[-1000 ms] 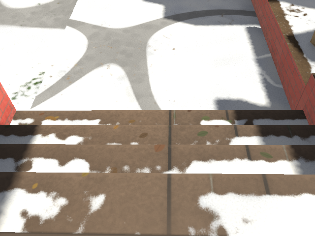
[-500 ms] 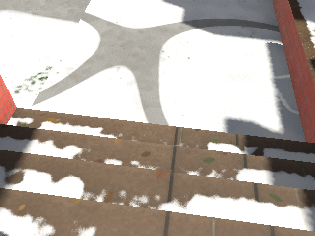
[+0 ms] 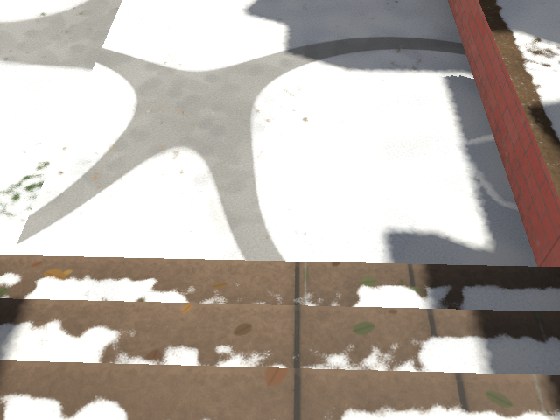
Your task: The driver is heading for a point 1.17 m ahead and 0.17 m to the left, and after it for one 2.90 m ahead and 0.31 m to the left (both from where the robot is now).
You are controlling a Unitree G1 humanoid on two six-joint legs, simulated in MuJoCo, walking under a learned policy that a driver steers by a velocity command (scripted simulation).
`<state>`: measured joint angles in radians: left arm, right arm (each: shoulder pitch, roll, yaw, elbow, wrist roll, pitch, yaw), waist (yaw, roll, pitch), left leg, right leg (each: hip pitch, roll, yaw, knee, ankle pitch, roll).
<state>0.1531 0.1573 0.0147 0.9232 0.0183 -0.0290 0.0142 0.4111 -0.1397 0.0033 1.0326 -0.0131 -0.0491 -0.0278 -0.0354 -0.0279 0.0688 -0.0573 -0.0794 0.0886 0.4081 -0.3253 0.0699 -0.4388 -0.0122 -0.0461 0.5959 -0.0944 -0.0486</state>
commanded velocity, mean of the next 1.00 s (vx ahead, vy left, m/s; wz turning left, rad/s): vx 0.06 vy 0.00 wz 0.00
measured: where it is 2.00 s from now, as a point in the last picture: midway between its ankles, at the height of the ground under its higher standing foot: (273, 403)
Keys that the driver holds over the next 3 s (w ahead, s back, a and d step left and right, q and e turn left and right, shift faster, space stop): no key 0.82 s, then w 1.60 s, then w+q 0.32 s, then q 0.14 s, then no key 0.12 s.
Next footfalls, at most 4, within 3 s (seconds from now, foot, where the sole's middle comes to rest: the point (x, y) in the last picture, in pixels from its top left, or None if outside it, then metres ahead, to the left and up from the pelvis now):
0.02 right None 0.15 -0.08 -0.77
0.30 left None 0.06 0.12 -0.77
1.78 left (231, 408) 0.57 0.15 -0.93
2.30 right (300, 333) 0.86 -0.06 -1.10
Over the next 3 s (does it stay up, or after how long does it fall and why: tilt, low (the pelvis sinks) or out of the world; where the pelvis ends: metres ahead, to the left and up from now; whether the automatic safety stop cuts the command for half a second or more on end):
stays up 1.08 0.11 -0.50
